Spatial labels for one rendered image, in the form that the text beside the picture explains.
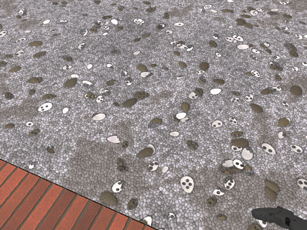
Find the right robot hand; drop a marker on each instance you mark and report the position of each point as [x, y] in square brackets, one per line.
[281, 217]

